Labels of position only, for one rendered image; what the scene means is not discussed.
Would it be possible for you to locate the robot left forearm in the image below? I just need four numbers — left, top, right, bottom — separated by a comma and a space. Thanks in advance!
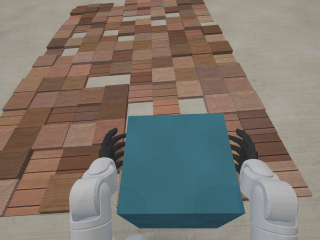
69, 157, 119, 240

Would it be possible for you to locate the carton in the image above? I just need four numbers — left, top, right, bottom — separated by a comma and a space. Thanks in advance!
116, 113, 245, 229

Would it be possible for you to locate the robot left hand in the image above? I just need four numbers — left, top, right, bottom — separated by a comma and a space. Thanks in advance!
98, 128, 126, 169

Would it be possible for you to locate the robot right hand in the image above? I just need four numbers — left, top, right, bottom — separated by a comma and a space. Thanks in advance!
228, 128, 258, 174

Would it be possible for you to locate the robot right forearm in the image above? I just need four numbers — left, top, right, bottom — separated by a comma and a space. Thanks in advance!
239, 159, 299, 240

